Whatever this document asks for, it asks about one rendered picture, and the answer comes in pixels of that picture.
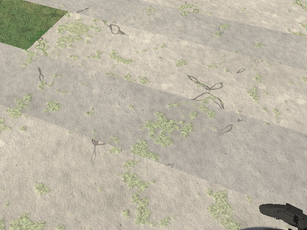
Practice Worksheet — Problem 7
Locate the robot right hand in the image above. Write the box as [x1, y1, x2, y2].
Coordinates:
[259, 203, 307, 230]

